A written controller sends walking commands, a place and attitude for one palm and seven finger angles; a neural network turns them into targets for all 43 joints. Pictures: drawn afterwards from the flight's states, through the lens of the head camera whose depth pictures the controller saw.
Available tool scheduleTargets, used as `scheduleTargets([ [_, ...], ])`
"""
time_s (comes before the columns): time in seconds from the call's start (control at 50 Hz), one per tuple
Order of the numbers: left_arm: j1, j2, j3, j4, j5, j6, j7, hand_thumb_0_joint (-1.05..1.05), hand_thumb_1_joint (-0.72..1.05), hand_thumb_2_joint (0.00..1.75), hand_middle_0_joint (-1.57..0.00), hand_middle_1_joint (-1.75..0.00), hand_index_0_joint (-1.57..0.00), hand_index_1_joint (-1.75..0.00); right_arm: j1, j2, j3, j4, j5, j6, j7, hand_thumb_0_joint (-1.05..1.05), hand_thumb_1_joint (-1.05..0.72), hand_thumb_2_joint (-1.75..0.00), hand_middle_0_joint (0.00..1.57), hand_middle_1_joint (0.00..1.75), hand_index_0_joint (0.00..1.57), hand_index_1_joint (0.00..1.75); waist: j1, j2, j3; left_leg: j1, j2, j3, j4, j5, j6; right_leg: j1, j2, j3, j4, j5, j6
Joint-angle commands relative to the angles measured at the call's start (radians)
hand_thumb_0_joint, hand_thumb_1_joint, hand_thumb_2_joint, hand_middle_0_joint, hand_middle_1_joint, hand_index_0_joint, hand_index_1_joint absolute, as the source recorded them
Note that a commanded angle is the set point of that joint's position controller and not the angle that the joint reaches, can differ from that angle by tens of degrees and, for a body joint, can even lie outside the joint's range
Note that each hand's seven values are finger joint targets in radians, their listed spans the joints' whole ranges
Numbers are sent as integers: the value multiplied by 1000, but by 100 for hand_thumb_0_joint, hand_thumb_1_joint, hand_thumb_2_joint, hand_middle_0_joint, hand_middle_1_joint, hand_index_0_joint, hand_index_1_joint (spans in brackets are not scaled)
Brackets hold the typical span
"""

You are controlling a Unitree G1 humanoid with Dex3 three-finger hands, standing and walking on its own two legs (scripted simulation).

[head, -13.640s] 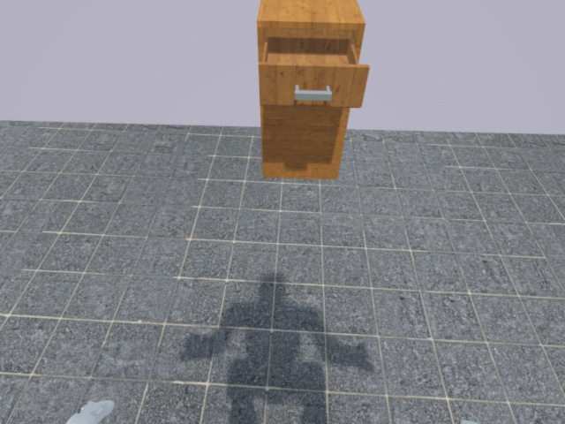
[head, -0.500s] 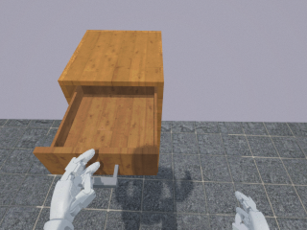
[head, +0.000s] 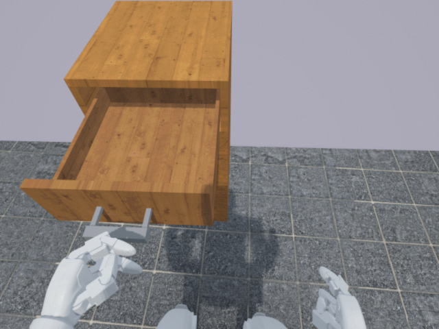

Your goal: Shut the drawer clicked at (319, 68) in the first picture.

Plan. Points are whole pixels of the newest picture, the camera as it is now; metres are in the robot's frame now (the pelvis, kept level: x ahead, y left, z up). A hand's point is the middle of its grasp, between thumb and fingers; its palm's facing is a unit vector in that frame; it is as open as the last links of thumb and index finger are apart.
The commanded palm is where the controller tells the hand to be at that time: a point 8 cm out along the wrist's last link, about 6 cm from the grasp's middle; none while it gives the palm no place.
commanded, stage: raise the hand and make a fist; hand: left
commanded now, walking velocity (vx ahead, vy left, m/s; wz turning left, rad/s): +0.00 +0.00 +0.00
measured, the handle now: (120, 223) +0.32 +0.21 -0.01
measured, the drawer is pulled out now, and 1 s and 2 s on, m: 0.29 0.29 0.29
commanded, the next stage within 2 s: bring the fist close to the handle in 1.10 s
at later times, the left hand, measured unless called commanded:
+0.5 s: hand (79, 303) +0.16 +0.19 +0.09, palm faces -0.04 -1.00 +0.04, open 3.1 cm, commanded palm +0.11 +0.25 +0.08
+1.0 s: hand (84, 311) +0.15 +0.18 +0.08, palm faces -0.03 -1.00 +0.01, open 3.3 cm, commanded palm +0.11 +0.23 +0.09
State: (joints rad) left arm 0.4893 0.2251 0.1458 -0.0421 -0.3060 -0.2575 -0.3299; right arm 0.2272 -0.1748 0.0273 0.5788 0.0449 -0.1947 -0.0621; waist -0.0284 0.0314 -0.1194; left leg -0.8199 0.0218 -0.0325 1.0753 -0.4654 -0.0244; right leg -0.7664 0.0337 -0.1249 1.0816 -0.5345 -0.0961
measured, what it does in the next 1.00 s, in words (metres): shifts its weight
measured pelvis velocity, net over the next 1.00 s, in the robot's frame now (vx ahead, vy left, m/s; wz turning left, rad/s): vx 0.01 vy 0.07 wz -0.04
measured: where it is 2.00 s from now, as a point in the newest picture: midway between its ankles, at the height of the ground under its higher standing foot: outside the picture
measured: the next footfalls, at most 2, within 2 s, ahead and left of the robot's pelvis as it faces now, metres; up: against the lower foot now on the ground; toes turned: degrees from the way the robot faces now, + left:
none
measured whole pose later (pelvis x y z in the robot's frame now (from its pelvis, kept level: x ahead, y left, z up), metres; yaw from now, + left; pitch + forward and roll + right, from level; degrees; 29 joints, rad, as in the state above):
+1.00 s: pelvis +0.01 +0.07 +0.00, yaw -2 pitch +12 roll -3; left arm 0.89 0.16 -0.15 -0.53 -0.09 -0.27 -0.04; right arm 0.29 -0.20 0.02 0.35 0.02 -0.08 0.00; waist 0.01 0.04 -0.15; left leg -0.84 -0.02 0.01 1.14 -0.52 0.06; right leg -0.77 0.00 -0.07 1.09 -0.54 0.00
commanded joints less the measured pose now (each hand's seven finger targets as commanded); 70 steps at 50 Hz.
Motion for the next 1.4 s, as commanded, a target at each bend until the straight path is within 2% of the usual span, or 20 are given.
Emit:
scheduleTargets([
  [0.0, 233, 95, 188, -270, -27, -171, 112, 0, 90, 90, -102, -119, -102, -119, -116, -92, -96, -153, -4, -57, -1, 0, -90, -90, 20, 30, 20, 30, 85, -80, -212, 25, -26, -6, -98, 252, 42, 352, -106, 253, -229, 590, 148],
  [0.06, 247, 85, 126, -244, 21, -272, 82, 0, 90, 90, -108, -125, -108, -125, -110, -102, -109, -136, -8, -72, 10, 0, -90, -90, 20, 30, 20, 30, 48, -67, -156, 0, -33, -3, -83, 239, 47, 277, -105, 260, -225, 564, 157],
  [0.14, 258, 17, 21, -202, -17, -329, -31, 0, 90, 90, -116, -134, -116, -134, -121, -139, -109, -149, 5, -114, 4, 0, -90, -90, 20, 30, 20, 30, 0, -141, -104, 1, -35, -18, -57, 192, 61, 175, -100, 261, -269, 412, 162],
  [0.18, 265, 53, 54, -230, -41, -337, -61, 0, 90, 90, -120, -138, -120, -138, -95, -153, -120, -157, 12, -134, -5, 0, -90, -90, 20, 30, 20, 30, 13, -143, -180, 17, -38, -14, -57, 187, 60, 205, -97, 258, -267, 359, 147],
  [0.2, 269, 61, 57, -269, -44, -338, -62, 0, 90, 90, -122, -140, -122, -140, -90, -155, -120, -164, 9, -142, -5, 0, -90, -90, 20, 30, 20, 30, 23, -98, -214, 41, -39, -10, -65, 203, 62, 210, -90, 239, -256, 355, 132],
  [0.24, 259, 81, 62, -347, -31, -334, -28, 0, 90, 90, -126, -145, -126, -145, -92, -155, -118, -164, 0, -145, -3, 0, -90, -90, 20, 30, 20, 30, 36, -19, -233, 100, -35, -4, -85, 237, 67, 181, -64, 185, -229, 330, 101],
  [0.28, 283, 35, 3, -415, -6, -326, 20, 0, 90, 90, -130, -149, -130, -149, -88, -146, -114, -186, -6, -142, 5, 0, -90, -90, 20, 30, 20, 30, 43, 27, -237, 160, -30, -2, -119, 262, 71, 135, -38, 119, -200, 283, 74],
  [0.38, 348, -41, -127, -464, 76, -238, 123, 0, 90, 90, -140, -160, -140, -160, -105, -142, -99, -248, -11, -102, 30, 0, -90, -90, 20, 30, 20, 30, 34, 25, -147, 176, -13, -36, -178, 202, 67, 58, -19, 38, -181, 187, 68],
  [0.44, 395, -25, -151, -461, 122, -159, 151, 0, 90, 90, -140, -160, -140, -160, -124, -143, -91, -279, -6, -64, 35, 0, -90, -90, 20, 30, 20, 30, 38, -4, -101, 156, -7, -49, -206, 155, 64, 61, -16, 29, -189, 148, 66],
  [0.5, 416, -42, -212, -556, 149, -109, 169, 0, 90, 90, -140, -160, -140, -160, -124, -139, -75, -336, -8, -29, 45, 0, -90, -90, 20, 30, 20, 30, 42, 27, -93, 165, -6, -56, -225, 118, 58, 56, -16, 19, -180, 113, 65],
  [0.54, 404, -22, -202, -602, 161, -94, 201, 0, 90, 90, -140, -160, -140, -160, -119, -138, -69, -349, -11, -11, 44, 0, -90, -90, 20, 30, 20, 30, 49, 35, -85, 173, -1, -72, -238, 105, 50, 48, -10, 15, -174, 97, 61],
  [0.64, 444, -66, -267, -714, 177, -115, 256, 0, 90, 90, -140, -160, -140, -160, -79, -131, -61, -390, -21, 3, 60, 0, -90, -90, 20, 30, 20, 30, 52, 60, -106, 200, 9, -96, -233, 134, 30, 14, -2, 9, -142, 85, 59],
  [0.72, 433, -96, -342, -721, 201, -128, 263, 0, 90, 90, -140, -160, -140, -160, -58, -140, -58, -405, -23, 5, 72, 0, -90, -90, 20, 30, 20, 30, 22, 35, -78, 165, 9, -117, -219, 65, 31, -37, -4, 9, -124, 47, 62],
  [0.76, 443, -81, -333, -675, 224, -118, 268, 0, 90, 90, -140, -160, -140, -160, -58, -145, -61, -405, -23, 16, 68, 0, -90, -90, 20, 30, 20, 30, 18, -3, -53, 129, 7, -124, -221, 8, 31, -46, -3, 12, -121, 27, 62],
  [0.84, 490, -31, -278, -662, 238, -86, 275, 0, 90, 90, -140, -160, -140, -160, -64, -141, -68, -424, -17, 44, 60, 0, -90, -90, 20, 30, 20, 30, 48, 1, -105, 116, -1, -105, -218, 22, 27, -4, -6, 22, -118, 39, 56],
  [0.94, 480, -47, -270, -759, 196, -93, 300, 0, 90, 90, -140, -160, -140, -160, -46, -128, -67, -437, -11, 47, 49, 0, -90, -90, 20, 30, 20, 30, 53, 7, -164, 142, -7, -75, -195, 100, 38, 40, -3, 28, -134, 85, 58],
  [1.06, 514, -64, -302, -706, 208, -128, 307, 0, 90, 90, -140, -160, -140, -160, -28, -128, -70, -411, -15, 31, 52, 0, -90, -90, 20, 30, 20, 30, 30, -4, -111, 126, -9, -56, -166, 145, 49, 27, -3, 31, -146, 123, 61],
  [1.18, 559, -23, -244, -645, 209, -107, 276, 0, 90, 90, -140, -160, -140, -160, -52, -119, -79, -416, -9, 55, 43, 0, -90, -90, 20, 30, 20, 30, 39, -47, -102, 92, -21, -23, -153, 130, 58, 80, -11, 54, -170, 160, 64],
  [1.28, 489, -34, -198, -598, 166, -172, 264, 0, 90, 90, -140, -160, -140, -160, -47, -110, -77, -389, -17, 49, 34, 0, -90, -90, 20, 30, 20, 30, 38, -31, -114, 64, -33, -11, -107, 159, 60, 70, -12, 75, -164, 206, 63],
  [1.38, 395, -14, -170, -536, 138, -266, 220, 0, 90, 90, -140, -160, -140, -160, -48, -120, -81, -343, -22, 19, 33, 0, -90, -90, 20, 30, 20, 30, 13, -32, -153, 25, -32, -8, -33, 170, 63, 41, -21, 114, -149, 244, 71],
])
